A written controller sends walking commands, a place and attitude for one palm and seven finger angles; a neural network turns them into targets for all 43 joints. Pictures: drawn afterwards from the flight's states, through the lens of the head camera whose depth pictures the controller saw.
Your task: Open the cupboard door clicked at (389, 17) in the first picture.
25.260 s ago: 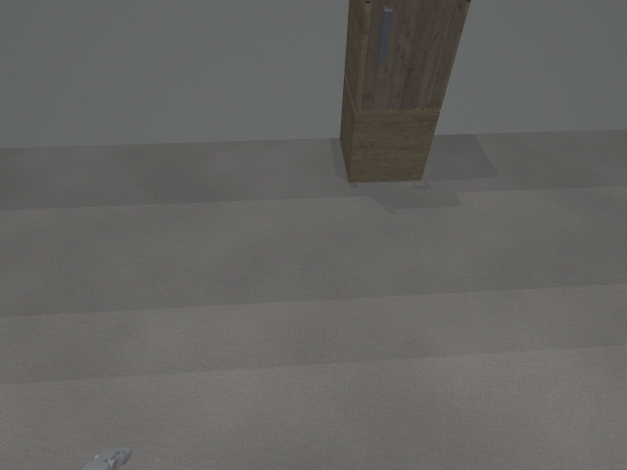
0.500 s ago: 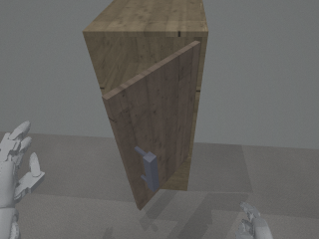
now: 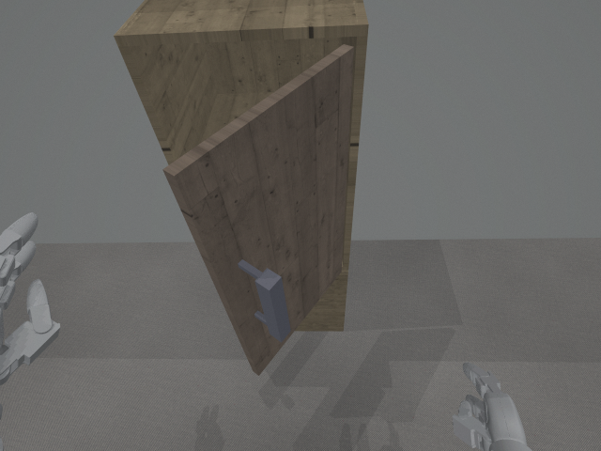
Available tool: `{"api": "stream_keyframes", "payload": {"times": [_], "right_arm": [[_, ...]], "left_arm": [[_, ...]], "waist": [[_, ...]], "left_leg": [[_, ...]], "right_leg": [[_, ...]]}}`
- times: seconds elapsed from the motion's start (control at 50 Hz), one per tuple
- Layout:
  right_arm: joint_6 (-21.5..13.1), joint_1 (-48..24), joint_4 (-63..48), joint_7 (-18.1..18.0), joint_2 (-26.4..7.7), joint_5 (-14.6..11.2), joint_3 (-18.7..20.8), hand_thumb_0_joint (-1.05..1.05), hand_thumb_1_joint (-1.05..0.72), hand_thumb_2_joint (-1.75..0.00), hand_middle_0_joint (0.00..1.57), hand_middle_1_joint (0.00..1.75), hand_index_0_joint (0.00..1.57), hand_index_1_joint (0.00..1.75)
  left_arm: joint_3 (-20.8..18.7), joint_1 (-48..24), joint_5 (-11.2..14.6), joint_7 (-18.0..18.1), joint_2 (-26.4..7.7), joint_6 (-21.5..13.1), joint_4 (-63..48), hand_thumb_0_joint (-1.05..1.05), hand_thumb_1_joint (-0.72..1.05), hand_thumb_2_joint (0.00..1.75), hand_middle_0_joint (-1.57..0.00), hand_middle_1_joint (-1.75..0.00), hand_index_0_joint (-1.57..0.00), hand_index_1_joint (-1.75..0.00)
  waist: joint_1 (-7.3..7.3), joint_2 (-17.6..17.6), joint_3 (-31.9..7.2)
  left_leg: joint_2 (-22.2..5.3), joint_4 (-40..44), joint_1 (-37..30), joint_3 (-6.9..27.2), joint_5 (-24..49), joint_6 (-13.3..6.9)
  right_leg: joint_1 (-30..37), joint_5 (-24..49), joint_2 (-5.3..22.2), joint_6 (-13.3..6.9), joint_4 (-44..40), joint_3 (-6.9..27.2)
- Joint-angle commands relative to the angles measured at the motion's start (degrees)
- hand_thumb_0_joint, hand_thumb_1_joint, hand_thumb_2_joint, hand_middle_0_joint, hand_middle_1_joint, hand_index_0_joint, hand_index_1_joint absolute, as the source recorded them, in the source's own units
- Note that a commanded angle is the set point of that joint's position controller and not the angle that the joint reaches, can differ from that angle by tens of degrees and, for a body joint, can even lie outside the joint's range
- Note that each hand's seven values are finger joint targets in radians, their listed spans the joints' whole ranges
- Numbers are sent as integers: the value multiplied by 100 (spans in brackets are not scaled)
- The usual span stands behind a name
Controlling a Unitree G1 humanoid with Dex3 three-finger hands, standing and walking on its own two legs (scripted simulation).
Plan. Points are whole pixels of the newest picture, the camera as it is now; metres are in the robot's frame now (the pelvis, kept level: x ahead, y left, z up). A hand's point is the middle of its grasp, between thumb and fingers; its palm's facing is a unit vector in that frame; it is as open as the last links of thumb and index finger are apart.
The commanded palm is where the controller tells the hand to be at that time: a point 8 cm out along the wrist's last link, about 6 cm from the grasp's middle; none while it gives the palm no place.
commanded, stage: step back with the hand held close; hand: left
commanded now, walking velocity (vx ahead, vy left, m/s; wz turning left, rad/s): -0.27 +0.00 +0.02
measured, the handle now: (264, 301) +0.35 +0.09 -0.04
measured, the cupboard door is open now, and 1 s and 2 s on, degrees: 54 54 54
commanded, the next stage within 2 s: stop stepping back and stand still in 0.84 s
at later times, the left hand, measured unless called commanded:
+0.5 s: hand out of the picture +0.09 +0.30 +0.15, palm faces +0.45 -0.71 -0.54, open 7.4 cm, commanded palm +0.02 +0.33 +0.17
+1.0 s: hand out of the picture -0.01 +0.25 +0.16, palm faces +0.35 -0.79 -0.51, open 7.4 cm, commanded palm -0.07 +0.29 +0.17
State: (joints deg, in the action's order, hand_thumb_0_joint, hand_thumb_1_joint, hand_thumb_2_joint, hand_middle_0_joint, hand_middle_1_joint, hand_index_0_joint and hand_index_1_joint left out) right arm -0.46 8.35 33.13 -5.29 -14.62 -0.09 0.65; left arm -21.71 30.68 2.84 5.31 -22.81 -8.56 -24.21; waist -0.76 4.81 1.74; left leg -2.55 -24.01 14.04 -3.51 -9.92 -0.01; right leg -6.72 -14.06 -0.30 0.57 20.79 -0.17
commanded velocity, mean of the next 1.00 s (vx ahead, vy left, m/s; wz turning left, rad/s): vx -0.29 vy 0.01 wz -0.01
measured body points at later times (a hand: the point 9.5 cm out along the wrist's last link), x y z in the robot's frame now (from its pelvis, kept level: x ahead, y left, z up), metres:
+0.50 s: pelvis -0.09 +0.02 -0.02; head -0.07 +0.02 +0.43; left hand +0.06 +0.33 +0.18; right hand +0.10 -0.21 -0.10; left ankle +0.03 +0.12 -0.74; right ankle -0.06 -0.11 -0.74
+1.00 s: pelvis -0.22 +0.00 -0.02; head -0.17 +0.01 +0.42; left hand -0.03 +0.29 +0.18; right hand -0.02 -0.22 -0.10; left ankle -0.05 +0.11 -0.74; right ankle -0.36 -0.11 -0.75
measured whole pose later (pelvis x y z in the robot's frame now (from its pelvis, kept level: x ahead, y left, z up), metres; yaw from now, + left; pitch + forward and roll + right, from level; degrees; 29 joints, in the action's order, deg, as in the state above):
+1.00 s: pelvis -0.22 +0.00 -0.02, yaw -3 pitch +5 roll -1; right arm -6.5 6.1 34.5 -2.3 -9.9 1.2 -0.9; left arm -25.5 32.8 4.3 8.2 -26.8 -12.5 -34.5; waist -2.1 -0.8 0.3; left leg -3.2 -23.2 32.8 -5.3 3.5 -0.9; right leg -5.4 -27.1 -1.8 -1.4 25.3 0.2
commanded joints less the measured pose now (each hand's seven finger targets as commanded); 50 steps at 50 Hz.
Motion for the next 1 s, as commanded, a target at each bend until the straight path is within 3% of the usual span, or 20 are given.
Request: {"api": "stream_keyframes", "payload": {"times": [0.0, 0.16, 0.26, 0.34, 0.42, 0.46, 0.52, 0.56, 0.6, 0.64, 0.66, 0.68, 0.7, 0.72, 0.76, 0.86, 0.9, 0.94, 0.96, 0.98], "right_arm": [[-126, -530, -1054, -72, -525, -42, 238, 0, -90, -90, 20, 30, 20, 30], [-80, -481, -1158, -67, -565, -55, 255, 0, -90, -90, 20, 30, 20, 30], [-174, -448, -1164, -76, -616, -57, 233, 0, -90, -90, 20, 30, 20, 30], [-307, -485, -1204, -78, -697, -51, 244, 0, -90, -90, 20, 30, 20, 30], [-461, -470, -1193, -44, -698, -48, 304, 0, -90, -90, 20, 30, 20, 30], [-531, -349, -1137, 5, -581, -38, 294, 0, -90, -90, 20, 30, 20, 30], [-556, -65, -766, 53, -504, -34, 362, 0, -90, -90, 20, 30, 20, 30], [-558, -171, -661, 35, -393, 16, 302, 0, -90, -90, 20, 30, 20, 30], [-580, -261, -627, -28, -407, 22, 219, 0, -90, -90, 20, 30, 20, 30], [-652, -524, -686, -153, -670, 52, 220, 0, -90, -90, 20, 30, 20, 30], [-712, -380, -665, -151, -570, 82, 230, 0, -90, -90, 20, 30, 20, 30], [-791, -330, -622, -90, -529, 100, 283, 0, -90, -90, 20, 30, 20, 30], [-821, -364, -661, -52, -571, 148, 307, 0, -90, -90, 20, 30, 20, 30], [-817, -362, -638, -17, -527, 159, 323, 0, -90, -90, 20, 30, 20, 30], [-846, -417, -644, 94, -505, 109, 339, 0, -90, -90, 20, 30, 20, 30], [-907, -432, -562, 186, -500, 106, 247, 0, -90, -90, 20, 30, 20, 30], [-872, -376, -468, 193, -505, 140, 257, 0, -90, -90, 20, 30, 20, 30], [-751, -244, -448, 200, -364, 98, 250, 0, -90, -90, 20, 30, 20, 30], [-703, -274, -456, 173, -342, 57, 208, 0, -90, -90, 20, 30, 20, 30], [-709, -385, -445, 143, -328, 51, 170, 0, -90, -90, 20, 30, 20, 30]], "left_arm": [[-986, 80, 62, 187, -1224, -301, -1162, 0, 90, 90, -20, -30, -20, -30], [-973, 283, 66, 291, -1233, -299, -1461, 0, 90, 90, -20, -30, -20, -30], [-971, 118, -2, 355, -1210, -459, -1452, 0, 90, 90, -20, -30, -20, -30], [-1040, -58, -137, 371, -1131, -613, -1499, 0, 90, 90, -20, -30, -20, -30], [-1184, -37, -200, 349, -1187, -679, -1532, 0, 90, 90, -20, -30, -20, -30], [-1149, 63, -128, 346, -1225, -709, -1654, 0, 90, 90, -20, -30, -20, -30], [-1019, 8, -14, 425, -1296, -701, -1784, 0, 90, 90, -20, -30, -20, -30], [-864, -237, -89, 476, -1220, -651, -1748, 0, 90, 90, -20, -30, -20, -30], [-847, -550, -69, 492, -1274, -610, -1758, 0, 90, 90, -20, -30, -20, -30], [-943, -817, -114, 510, -1343, -674, -1891, 0, 90, 90, -20, -30, -20, -30], [-1062, -768, -148, 530, -1349, -709, -1773, 0, 90, 90, -20, -30, -20, -30], [-1088, -589, -157, 483, -1277, -783, -1552, 0, 90, 90, -20, -30, -20, -30], [-1208, -553, -180, 481, -1268, -784, -1548, 0, 90, 90, -20, -30, -20, -30], [-1249, -431, -167, 477, -1309, -763, -1525, 0, 90, 90, -20, -30, -20, -30], [-1076, -213, -79, 448, -1147, -716, -1661, 0, 90, 90, -20, -30, -20, -30], [-783, 15, 144, 410, -1043, -609, -2169, 0, 90, 90, -20, -30, -20, -30], [-892, -51, 192, 405, -1179, -664, -2146, 0, 90, 90, -20, -30, -20, -30], [-1051, 149, 192, 377, -1411, -727, -2055, 0, 90, 90, -20, -30, -20, -30], [-1237, 181, 193, 398, -1659, -749, -1990, 0, 90, 90, -20, -30, -20, -30], [-1386, 130, 214, 443, -1806, -770, -1905, 0, 90, 90, -20, -30, -20, -30]], "waist": [[-9, -523, -1281], [12, -141, -1104], [66, 117, -577], [12, 611, -418], [-42, 704, -557], [18, 172, -479], [136, -1434, -809], [157, -1581, -709], [225, -981, -401], [45, 948, -259], [9, 1006, -506], [42, 1089, -910], [34, 1159, -804], [32, 857, -750], [-7, 253, -854], [18, 987, -1143], [10, 896, -1211], [92, 21, -1359], [96, -856, -1276], [74, -1137, -1157]], "left_leg": [[-149, -117, -1212, 13, 2345, -166], [-189, 71, -631, 102, 1549, -159], [-291, 646, 372, 400, -794, -233], [-654, 1364, 1879, 937, -2665, -457], [-788, 1300, 2619, 1022, -3159, -579], [-352, 492, 1846, 627, -2317, -380], [376, -2140, -627, 118, -992, 73], [351, -2258, -492, 203, -954, 52], [192, -599, -392, 317, -535, -13], [-930, 823, 676, 1519, -139, -366], [-1409, 1114, 1153, 1899, -94, -625], [-1651, 1692, 1558, 2088, -1833, -795], [-1810, 1908, 2111, 2383, -2572, -984], [-1796, 1722, 2081, 2373, -2312, -1054], [-1544, 1282, 1297, 1797, -1439, -1014], [-1086, 1605, 351, 1247, -1295, -491], [-982, 1333, 82, 1028, -911, -219], [-484, 119, -620, 438, -17, 40], [-81, -896, -842, 148, -95, 125], [83, -1558, -736, 36, -196, 144]], "right_leg": [[-393, 2693, 201, 105, 39, -65], [-475, 1912, 98, 101, 149, -27], [-405, 460, -32, 91, 154, -8], [552, 7, -324, 135, 1042, -129], [1007, 58, -432, 89, 1579, -98], [42, -108, -141, -122, 717, 350], [-2700, -1114, 1110, -714, -896, 1596], [-2538, -138, 1274, -749, -677, 1404], [-2239, 361, 736, -316, -39, 854], [-1396, -77, -139, 95, 1376, 157], [-764, -524, -308, 90, 2300, 99], [-202, -1033, -479, 62, 3303, 243], [-46, -1032, -511, 66, 3978, 315], [-217, -969, -439, 35, 4142, 412], [-686, -1159, -333, 6, 3716, 320], [-584, -1644, -465, -118, 1776, -245], [-423, -1263, -347, -237, 449, -247], [-830, -384, 313, -500, -650, 416], [-1495, 141, 920, -615, -868, 1012], [-1800, 579, 1344, -641, -872, 963]]}}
